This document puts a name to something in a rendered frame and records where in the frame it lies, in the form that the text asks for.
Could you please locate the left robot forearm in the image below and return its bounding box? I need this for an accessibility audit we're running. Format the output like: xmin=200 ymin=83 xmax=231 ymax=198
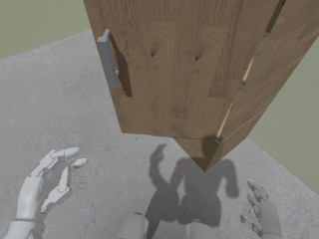
xmin=3 ymin=219 xmax=46 ymax=239

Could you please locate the left robot hand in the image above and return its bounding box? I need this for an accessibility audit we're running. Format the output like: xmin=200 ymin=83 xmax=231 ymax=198
xmin=16 ymin=147 xmax=89 ymax=222

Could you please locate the cupboard door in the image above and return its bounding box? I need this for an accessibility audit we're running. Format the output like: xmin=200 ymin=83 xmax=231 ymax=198
xmin=83 ymin=0 xmax=279 ymax=140

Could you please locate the right robot hand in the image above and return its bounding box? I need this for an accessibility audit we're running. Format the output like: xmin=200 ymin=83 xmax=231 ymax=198
xmin=240 ymin=178 xmax=282 ymax=238

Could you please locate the robot right thigh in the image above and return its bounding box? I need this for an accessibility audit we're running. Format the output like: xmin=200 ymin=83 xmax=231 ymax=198
xmin=183 ymin=222 xmax=217 ymax=239

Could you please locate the robot left thigh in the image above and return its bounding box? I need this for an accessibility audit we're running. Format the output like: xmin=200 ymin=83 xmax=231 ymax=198
xmin=114 ymin=214 xmax=149 ymax=239

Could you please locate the robot thigh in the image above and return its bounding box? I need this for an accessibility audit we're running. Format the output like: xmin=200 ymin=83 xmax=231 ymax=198
xmin=183 ymin=222 xmax=217 ymax=239
xmin=114 ymin=214 xmax=149 ymax=239

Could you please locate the handle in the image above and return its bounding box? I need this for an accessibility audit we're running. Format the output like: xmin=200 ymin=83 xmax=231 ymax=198
xmin=97 ymin=29 xmax=119 ymax=88

